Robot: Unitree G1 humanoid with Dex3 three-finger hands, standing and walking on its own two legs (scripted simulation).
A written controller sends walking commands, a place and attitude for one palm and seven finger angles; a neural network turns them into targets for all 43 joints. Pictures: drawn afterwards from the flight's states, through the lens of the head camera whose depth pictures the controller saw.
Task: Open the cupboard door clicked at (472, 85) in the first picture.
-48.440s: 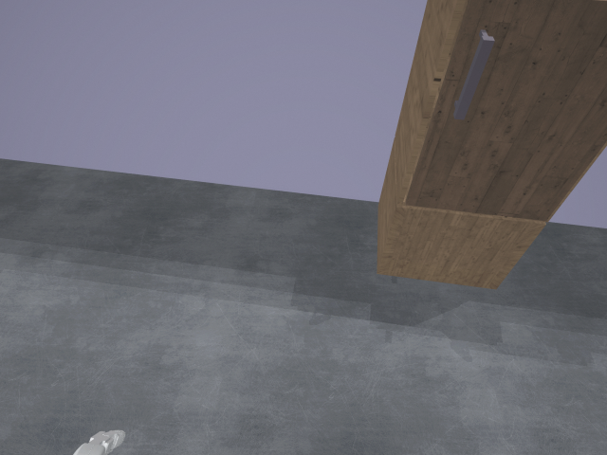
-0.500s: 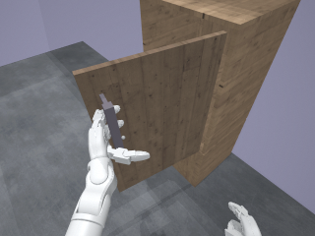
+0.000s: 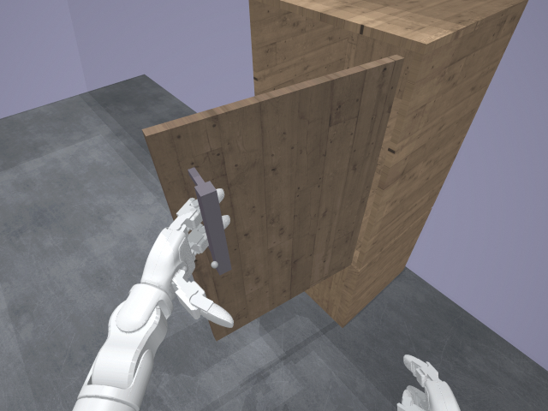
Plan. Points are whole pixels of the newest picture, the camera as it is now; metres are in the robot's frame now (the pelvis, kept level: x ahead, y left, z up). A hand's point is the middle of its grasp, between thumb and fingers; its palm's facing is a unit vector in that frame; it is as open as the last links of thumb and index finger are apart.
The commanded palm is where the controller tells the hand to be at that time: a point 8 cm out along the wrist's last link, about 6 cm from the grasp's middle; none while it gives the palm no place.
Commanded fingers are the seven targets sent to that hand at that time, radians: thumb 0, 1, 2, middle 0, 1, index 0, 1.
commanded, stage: slide the hand sideways off the handle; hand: left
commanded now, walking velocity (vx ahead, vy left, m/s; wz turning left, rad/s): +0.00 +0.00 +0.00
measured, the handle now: (209, 224) +0.36 +0.12 +0.11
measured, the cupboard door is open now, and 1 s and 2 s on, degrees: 81 81 81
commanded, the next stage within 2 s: draw the hand back to the body in 0.94 s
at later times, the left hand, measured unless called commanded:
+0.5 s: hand (182, 289) +0.25 +0.14 +0.10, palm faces -0.10 -0.99 -0.05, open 16.3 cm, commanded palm +0.23 +0.20 +0.10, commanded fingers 0.00 -0.50 0.30 -0.15 -0.30 -0.15 -0.30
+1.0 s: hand (130, 305) +0.23 +0.20 +0.10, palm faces -0.07 -1.00 -0.05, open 16.3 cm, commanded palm +0.20 +0.25 +0.10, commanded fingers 0.00 -0.50 0.30 -0.15 -0.30 -0.15 -0.30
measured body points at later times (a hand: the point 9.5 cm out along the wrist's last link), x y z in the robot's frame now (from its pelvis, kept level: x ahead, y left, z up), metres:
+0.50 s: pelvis -0.01 -0.02 +0.00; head -0.02 -0.04 +0.45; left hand +0.25 +0.19 +0.10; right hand +0.17 -0.25 -0.08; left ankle +0.02 +0.11 -0.72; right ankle -0.01 -0.13 -0.72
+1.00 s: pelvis +0.00 -0.02 -0.01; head +0.00 -0.03 +0.44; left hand +0.22 +0.25 +0.10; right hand +0.18 -0.26 -0.07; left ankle +0.02 +0.11 -0.72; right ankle -0.01 -0.13 -0.72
